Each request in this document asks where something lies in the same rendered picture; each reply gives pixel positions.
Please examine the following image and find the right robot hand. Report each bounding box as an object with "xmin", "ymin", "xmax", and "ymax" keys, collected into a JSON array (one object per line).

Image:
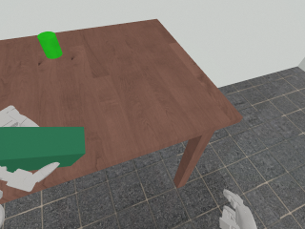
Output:
[{"xmin": 219, "ymin": 189, "xmax": 257, "ymax": 229}]

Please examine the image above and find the left robot hand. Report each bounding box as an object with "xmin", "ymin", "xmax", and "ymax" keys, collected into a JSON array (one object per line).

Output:
[{"xmin": 0, "ymin": 105, "xmax": 60, "ymax": 192}]

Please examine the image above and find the table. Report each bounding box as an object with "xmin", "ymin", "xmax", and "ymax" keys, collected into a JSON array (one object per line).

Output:
[{"xmin": 0, "ymin": 18, "xmax": 243, "ymax": 204}]

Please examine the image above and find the sponge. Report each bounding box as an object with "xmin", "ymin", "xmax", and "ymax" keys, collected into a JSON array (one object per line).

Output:
[{"xmin": 0, "ymin": 127, "xmax": 86, "ymax": 173}]

